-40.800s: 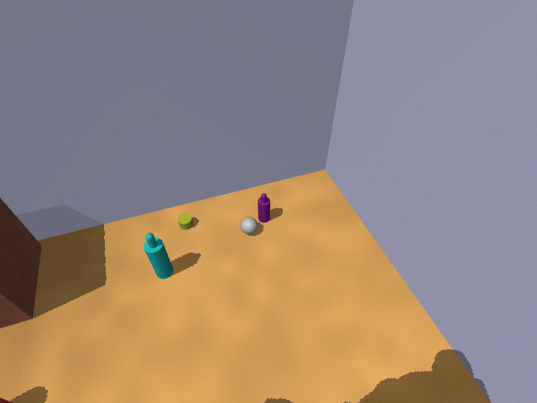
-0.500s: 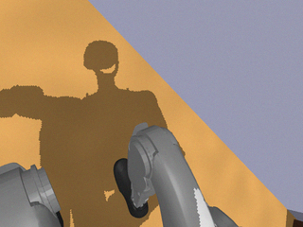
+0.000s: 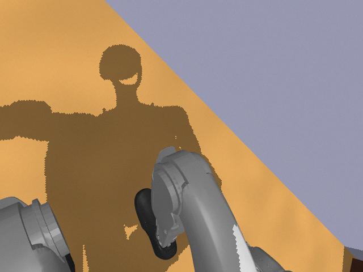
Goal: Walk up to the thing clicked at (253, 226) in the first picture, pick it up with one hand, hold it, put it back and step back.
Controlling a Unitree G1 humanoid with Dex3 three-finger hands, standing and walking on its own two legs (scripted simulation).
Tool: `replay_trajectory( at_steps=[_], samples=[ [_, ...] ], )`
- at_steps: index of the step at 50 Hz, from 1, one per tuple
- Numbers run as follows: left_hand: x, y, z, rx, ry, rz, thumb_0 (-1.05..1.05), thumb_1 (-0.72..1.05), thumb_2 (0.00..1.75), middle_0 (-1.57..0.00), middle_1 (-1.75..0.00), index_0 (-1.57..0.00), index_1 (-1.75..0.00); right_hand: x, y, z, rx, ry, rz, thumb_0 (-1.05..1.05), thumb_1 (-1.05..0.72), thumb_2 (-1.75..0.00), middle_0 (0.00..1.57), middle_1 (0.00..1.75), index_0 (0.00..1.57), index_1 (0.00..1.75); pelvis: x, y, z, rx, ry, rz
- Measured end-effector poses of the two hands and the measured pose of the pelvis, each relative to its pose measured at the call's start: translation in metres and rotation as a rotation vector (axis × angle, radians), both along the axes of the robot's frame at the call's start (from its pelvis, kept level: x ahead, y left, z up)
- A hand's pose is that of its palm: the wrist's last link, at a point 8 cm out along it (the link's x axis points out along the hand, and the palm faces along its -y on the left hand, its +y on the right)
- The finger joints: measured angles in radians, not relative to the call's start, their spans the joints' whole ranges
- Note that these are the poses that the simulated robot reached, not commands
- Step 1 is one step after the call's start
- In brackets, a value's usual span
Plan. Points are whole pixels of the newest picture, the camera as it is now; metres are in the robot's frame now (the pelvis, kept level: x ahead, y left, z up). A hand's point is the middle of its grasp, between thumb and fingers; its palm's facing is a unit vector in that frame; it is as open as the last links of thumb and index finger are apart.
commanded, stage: close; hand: left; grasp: from above
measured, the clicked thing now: out of the picture +0.46 +0.35 -0.27
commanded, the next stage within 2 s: settle in 0.58 s
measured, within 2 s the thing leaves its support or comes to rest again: leaves its support in 0.94 s
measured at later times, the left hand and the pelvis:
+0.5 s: hand out of the picture +0.45 +0.34 -0.24, palm faces -0.45 -0.16 -0.88, open 9.6 cm; pelvis +0.00 +0.00 +0.00, yaw +0 degrees
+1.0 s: hand out of the picture +0.45 +0.35 -0.23, palm faces -0.43 -0.15 -0.89, open 9.5 cm; pelvis +0.00 +0.00 +0.00, yaw +0 degrees
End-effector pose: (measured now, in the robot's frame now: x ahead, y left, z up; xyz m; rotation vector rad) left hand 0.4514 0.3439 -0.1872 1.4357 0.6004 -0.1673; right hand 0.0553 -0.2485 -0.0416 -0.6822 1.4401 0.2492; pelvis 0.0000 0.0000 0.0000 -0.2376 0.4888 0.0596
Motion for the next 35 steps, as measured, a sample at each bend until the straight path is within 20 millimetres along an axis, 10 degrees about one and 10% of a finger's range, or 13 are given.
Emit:
replay_trajectory(
  at_steps=[35],
  samples=[
    [0.0029, 0.0015, 0.0009, -0.005, -0.016, 0.006, -0.04, 0.07, 0.45, -0.51, -0.71, -0.68, -0.69, 0.005, 0.0028, 0.0022, 0.0, -0.016, 0.014, 0.0, -0.9, -0.89, 0.2, 0.3, 0.2, 0.3, -0.0009, 0.0021, 0.0003, -0.005, -0.001, 0.002]
  ],
)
